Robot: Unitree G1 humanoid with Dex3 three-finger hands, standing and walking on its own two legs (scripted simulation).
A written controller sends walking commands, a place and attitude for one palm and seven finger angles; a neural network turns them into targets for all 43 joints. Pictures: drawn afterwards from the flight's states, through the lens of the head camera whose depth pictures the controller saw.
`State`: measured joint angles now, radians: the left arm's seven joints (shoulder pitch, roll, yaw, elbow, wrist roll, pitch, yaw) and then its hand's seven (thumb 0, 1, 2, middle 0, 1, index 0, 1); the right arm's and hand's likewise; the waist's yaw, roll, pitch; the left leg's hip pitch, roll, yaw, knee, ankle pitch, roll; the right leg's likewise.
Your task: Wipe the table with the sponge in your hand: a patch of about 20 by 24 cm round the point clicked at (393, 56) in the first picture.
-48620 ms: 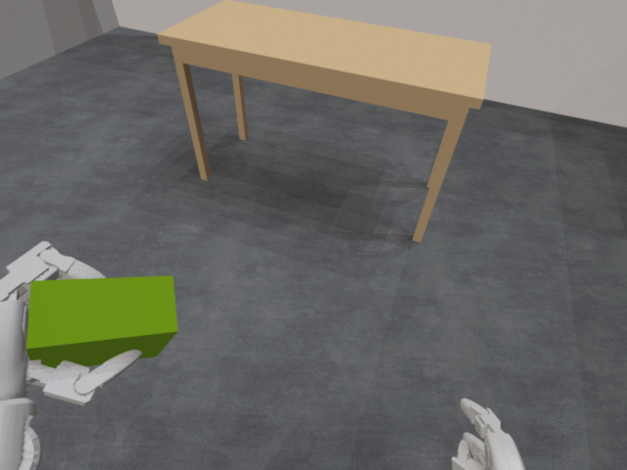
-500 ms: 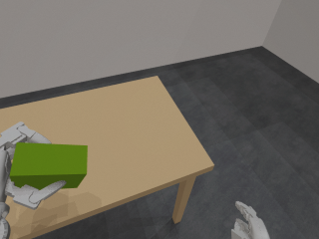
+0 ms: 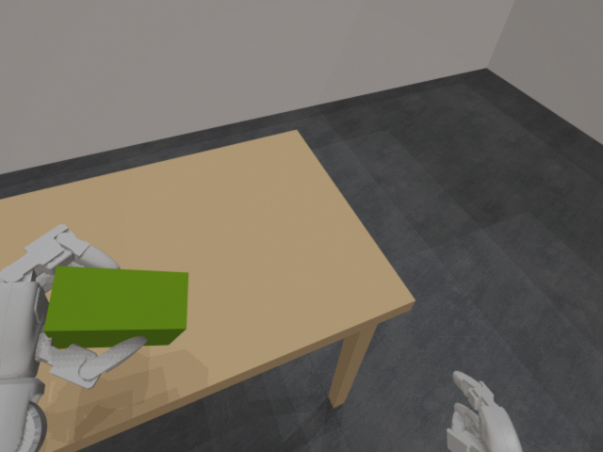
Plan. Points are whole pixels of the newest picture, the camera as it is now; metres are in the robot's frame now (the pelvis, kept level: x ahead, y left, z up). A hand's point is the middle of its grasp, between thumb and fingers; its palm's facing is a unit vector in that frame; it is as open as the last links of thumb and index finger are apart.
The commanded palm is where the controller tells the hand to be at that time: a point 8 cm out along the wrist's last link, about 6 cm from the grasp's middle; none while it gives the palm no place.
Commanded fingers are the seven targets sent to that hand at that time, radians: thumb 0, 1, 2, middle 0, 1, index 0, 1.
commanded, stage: come to a stop and stand still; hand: left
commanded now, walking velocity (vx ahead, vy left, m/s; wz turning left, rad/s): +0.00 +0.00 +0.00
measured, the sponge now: (139, 311) +0.23 +0.18 +0.13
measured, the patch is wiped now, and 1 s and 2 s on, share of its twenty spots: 0.00 0.00 0.00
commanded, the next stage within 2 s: look again from close up in 1.44 s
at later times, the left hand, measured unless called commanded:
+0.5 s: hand out of the picture +0.21 +0.31 +0.16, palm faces +0.36 -0.85 -0.37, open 9.9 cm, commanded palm +0.15 +0.34 +0.18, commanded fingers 0.00 0.10 1.30 -1.20 -1.60 -1.20 -1.60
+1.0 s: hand out of the picture +0.19 +0.30 +0.16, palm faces +0.37 -0.83 -0.41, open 9.9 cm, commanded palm +0.12 +0.34 +0.18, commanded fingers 0.00 0.10 1.30 -1.20 -1.60 -1.20 -1.60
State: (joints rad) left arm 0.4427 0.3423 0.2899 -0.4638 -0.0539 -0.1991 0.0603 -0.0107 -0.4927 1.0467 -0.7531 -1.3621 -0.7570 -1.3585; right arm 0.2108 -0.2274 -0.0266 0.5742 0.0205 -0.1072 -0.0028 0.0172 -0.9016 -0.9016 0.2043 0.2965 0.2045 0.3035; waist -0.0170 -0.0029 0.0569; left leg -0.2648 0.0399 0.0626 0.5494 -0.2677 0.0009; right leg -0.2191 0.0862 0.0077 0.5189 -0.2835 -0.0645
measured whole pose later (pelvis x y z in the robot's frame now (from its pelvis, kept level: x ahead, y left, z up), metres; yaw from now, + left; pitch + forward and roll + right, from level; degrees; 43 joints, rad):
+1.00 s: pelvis -0.03 +0.05 +0.01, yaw +2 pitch -1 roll -2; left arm 0.43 0.37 0.34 -0.45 -0.01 -0.22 0.09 -0.01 -0.50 1.05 -0.76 -1.36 -0.76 -1.35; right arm 0.23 -0.20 0.02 0.60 0.01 -0.15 -0.03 0.02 -0.90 -0.90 0.21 0.30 0.21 0.30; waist 0.01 -0.01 0.06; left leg -0.26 -0.03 0.05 0.44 -0.17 0.07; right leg -0.19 0.02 0.00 0.38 -0.18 0.01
